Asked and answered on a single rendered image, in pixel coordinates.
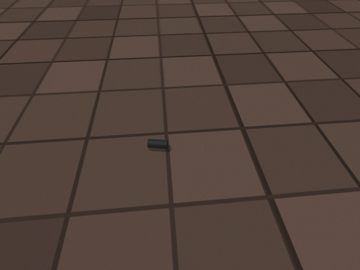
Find can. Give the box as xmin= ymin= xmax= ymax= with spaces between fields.
xmin=147 ymin=139 xmax=168 ymax=149

